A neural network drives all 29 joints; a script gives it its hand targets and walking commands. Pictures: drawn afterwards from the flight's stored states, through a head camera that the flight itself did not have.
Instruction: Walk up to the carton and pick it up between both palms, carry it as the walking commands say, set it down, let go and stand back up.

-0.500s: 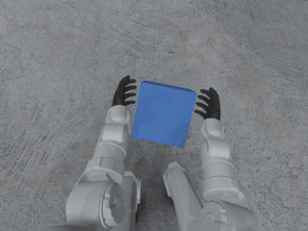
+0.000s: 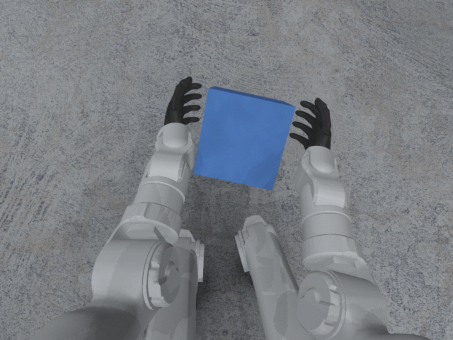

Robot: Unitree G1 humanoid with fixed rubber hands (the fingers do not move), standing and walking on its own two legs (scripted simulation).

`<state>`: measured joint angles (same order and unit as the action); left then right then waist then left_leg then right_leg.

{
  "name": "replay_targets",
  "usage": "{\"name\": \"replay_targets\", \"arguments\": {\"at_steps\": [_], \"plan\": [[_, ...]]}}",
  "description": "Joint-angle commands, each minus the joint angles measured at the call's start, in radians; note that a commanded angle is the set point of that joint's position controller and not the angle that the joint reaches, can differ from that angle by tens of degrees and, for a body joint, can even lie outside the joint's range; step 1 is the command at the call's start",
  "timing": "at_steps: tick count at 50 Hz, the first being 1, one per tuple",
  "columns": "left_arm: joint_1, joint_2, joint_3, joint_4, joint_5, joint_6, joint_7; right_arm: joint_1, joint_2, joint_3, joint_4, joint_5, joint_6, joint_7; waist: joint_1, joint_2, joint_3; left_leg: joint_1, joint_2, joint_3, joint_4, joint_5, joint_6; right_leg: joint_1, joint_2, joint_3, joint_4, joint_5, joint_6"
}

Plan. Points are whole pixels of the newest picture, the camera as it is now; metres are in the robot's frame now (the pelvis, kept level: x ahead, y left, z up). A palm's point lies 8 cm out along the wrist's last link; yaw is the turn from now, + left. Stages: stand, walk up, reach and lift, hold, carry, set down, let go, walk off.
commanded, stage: set down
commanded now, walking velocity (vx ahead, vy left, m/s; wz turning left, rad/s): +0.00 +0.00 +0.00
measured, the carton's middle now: (241, 134) +0.48 -0.08 -0.21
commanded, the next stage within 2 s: none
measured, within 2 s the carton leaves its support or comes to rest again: neither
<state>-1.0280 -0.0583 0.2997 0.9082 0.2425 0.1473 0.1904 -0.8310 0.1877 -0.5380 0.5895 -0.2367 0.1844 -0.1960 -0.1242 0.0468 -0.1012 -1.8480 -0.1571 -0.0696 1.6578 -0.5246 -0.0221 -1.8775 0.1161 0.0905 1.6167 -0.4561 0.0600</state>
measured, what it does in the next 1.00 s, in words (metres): lowers itself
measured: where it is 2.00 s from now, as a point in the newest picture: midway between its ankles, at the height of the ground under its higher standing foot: (224, 284)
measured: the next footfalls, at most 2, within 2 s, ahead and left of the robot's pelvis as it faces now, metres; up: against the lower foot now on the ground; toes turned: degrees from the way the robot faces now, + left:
none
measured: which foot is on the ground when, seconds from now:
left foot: down 0.00-1.00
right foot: down 0.00-1.00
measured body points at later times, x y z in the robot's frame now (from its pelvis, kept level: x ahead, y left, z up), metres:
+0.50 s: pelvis -0.02 +0.00 -0.07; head +0.29 -0.02 +0.26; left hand +0.51 +0.03 -0.19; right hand +0.44 -0.21 -0.19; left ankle +0.09 +0.11 -0.50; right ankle +0.11 -0.13 -0.50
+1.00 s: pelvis -0.02 +0.00 -0.13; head +0.33 -0.02 +0.16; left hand +0.54 +0.03 -0.28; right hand +0.46 -0.21 -0.28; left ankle +0.09 +0.11 -0.50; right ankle +0.11 -0.13 -0.50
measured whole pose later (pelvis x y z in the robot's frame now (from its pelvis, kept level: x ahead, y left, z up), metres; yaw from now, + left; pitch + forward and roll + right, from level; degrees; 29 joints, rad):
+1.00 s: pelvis -0.02 +0.00 -0.13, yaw +1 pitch +42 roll -1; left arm -1.41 0.11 0.21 1.09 0.16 0.17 0.18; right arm -1.16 0.06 -0.57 0.70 -0.16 0.20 -0.17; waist -0.15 0.05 0.16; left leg -2.24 -0.20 -0.05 2.07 -0.56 -0.05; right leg -2.26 0.12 0.06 2.02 -0.49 0.09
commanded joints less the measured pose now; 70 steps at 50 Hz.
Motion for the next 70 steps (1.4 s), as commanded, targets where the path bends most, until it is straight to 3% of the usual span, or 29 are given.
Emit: {"name": "replay_targets", "arguments": {"at_steps": [1,20,45,49,55,60,70], "plan": [[-0.467,-0.916,-0.371,0.049,-0.062,-0.013,-0.230,-0.621,0.772,0.530,0.062,0.070,-0.006,0.258,-0.049,0.054,-0.931,0.380,-0.062,0.060,-0.159,0.141,0.009,0.585,0.072,-0.130,-0.090,0.250,-0.014],[-0.630,-0.846,-0.296,0.123,-0.065,0.009,-0.241,-0.794,0.712,0.438,0.109,0.074,0.018,0.259,-0.062,0.057,-0.927,0.202,-0.056,0.082,-0.003,0.076,0.018,0.444,0.060,-0.154,0.056,0.215,-0.011],[-0.796,-0.771,-0.347,0.148,-0.149,-0.001,-0.248,-0.974,0.624,0.459,0.102,0.149,0.001,0.274,-0.086,0.067,-0.933,0.080,-0.054,0.095,0.209,0.128,0.024,0.343,0.037,-0.167,0.248,0.274,-0.007],[-0.819,-0.751,-0.344,0.161,-0.156,-0.002,-0.248,-0.996,0.599,0.448,0.116,0.156,-0.002,0.282,-0.094,0.074,-0.905,0.068,-0.052,0.094,0.235,0.117,0.025,0.302,0.032,-0.171,0.274,0.259,-0.009],[-0.829,-0.704,-0.334,0.177,-0.151,-0.008,-0.248,-0.997,0.534,0.397,0.166,0.163,-0.016,0.297,-0.104,0.129,-0.789,0.016,-0.049,0.089,0.264,0.131,0.020,0.215,0.027,-0.158,0.303,0.268,-0.018],[-0.847,-0.658,-0.327,0.188,-0.169,-0.022,-0.256,-0.973,0.477,0.347,0.221,0.144,-0.029,0.297,-0.135,0.122,-0.695,-0.032,-0.046,0.071,0.286,0.153,0.017,0.168,0.021,-0.156,0.329,0.280,-0.020],[-0.837,-0.596,-0.323,0.220,-0.180,-0.042,-0.250,-0.967,0.431,0.333,0.241,0.163,-0.054,0.314,-0.132,0.113,-0.637,-0.011,-0.044,0.042,0.313,0.249,0.022,0.103,0.015,-0.154,0.378,0.334,-0.021]]}}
